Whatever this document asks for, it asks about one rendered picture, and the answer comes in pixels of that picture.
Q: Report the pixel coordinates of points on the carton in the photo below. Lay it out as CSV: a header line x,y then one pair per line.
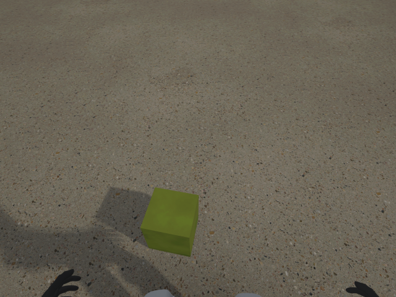
x,y
170,221

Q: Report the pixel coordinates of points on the robot right hand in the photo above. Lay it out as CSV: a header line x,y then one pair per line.
x,y
362,289

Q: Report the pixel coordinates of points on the robot left hand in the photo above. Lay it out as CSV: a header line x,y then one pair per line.
x,y
57,287

